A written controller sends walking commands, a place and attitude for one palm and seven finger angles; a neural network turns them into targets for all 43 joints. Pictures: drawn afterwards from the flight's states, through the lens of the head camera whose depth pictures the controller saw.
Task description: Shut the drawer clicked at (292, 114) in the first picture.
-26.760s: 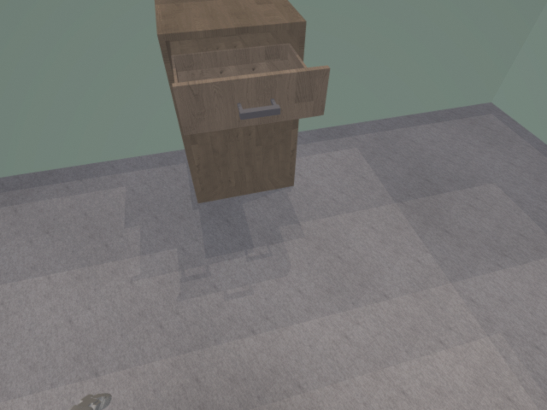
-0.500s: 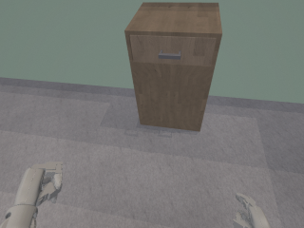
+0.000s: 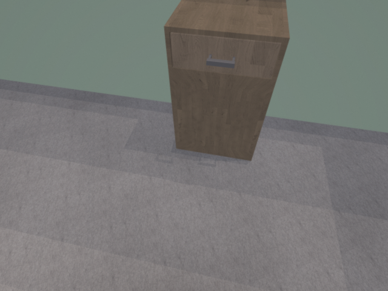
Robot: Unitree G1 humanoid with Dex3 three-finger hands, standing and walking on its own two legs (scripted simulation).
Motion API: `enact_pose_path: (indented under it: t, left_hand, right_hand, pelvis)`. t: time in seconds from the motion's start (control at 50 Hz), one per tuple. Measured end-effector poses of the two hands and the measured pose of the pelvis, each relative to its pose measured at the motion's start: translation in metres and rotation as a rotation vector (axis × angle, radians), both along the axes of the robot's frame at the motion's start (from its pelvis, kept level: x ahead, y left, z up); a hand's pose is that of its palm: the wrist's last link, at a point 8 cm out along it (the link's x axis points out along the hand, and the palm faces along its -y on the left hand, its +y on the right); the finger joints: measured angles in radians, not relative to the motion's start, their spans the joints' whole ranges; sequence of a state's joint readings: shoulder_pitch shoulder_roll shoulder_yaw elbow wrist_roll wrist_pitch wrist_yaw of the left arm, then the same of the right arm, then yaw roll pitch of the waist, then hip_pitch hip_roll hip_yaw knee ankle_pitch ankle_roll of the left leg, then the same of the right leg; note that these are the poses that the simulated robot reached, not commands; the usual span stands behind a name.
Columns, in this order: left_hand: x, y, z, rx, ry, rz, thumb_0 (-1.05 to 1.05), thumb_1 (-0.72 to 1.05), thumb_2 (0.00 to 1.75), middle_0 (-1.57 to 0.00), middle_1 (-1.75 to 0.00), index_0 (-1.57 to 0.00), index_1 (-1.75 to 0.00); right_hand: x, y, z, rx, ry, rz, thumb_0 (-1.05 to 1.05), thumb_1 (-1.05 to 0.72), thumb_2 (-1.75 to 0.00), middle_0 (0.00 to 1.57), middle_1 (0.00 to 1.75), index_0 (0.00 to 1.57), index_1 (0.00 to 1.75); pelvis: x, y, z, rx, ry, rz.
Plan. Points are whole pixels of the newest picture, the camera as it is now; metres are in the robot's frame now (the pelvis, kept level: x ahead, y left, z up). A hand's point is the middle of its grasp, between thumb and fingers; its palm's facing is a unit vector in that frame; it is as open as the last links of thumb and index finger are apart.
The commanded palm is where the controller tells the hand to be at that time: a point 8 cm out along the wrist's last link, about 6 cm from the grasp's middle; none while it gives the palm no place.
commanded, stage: let the arm hang, fingers relaxed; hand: left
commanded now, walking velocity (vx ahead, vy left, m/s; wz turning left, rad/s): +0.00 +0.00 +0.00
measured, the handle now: (221, 60) +0.99 -0.05 -0.07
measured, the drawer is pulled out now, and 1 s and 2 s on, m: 0.00 0.00 0.00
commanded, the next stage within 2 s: look to check the result in 0.50 s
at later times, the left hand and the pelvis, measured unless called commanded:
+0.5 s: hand out of the picture +0.07 +0.18 -0.17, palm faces -0.01 -0.97 -0.23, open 7.4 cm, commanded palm none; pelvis +0.01 -0.01 +0.00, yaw -1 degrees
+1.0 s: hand out of the picture +0.08 +0.20 -0.15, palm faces -0.01 -0.95 -0.31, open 7.4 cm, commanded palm none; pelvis +0.02 -0.03 +0.01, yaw -1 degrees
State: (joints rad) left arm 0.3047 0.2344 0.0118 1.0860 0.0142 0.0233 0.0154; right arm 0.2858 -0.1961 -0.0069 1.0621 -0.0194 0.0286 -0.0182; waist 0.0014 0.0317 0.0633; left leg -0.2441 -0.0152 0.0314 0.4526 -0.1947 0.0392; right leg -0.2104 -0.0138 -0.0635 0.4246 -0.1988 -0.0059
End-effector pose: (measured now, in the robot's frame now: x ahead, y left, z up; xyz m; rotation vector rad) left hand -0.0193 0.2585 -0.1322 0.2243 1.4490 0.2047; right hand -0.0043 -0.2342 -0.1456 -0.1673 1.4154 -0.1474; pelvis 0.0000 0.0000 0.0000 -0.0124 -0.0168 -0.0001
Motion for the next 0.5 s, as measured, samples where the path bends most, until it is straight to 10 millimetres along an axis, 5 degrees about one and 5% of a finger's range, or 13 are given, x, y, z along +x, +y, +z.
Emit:
enact_pose_path:
  t: [0.2,0.36,0.5]
  left_hand:
    - [0.042,-0.005,0.002,0.001,-0.094,-0.028,0.01,0.90,0.90,-0.26,-0.37,-0.26,-0.37]
    - [0.073,-0.023,-0.001,-0.039,-0.157,-0.051,0.00,0.90,0.90,-0.21,-0.31,-0.21,-0.31]
    - [0.081,-0.032,-0.001,-0.051,-0.157,-0.056,0.00,0.90,0.90,-0.20,-0.30,-0.21,-0.30]
  right_hand:
    - [0.019,0.004,-0.003,0.017,-0.059,-0.014,0.00,-0.90,-0.90,0.20,0.30,0.20,0.30]
    - [0.029,-0.006,0.001,-0.004,-0.077,-0.019,0.00,-0.90,-0.90,0.20,0.30,0.20,0.30]
    - [0.031,-0.016,0.004,-0.021,-0.064,-0.021,0.00,-0.90,-0.90,0.20,0.30,0.20,0.30]
  pelvis:
    - [0.005,0.000,0.002,0.010,-0.006,-0.011]
    - [0.010,-0.005,0.003,0.013,-0.011,-0.014]
    - [0.014,-0.009,0.004,0.013,-0.010,-0.013]
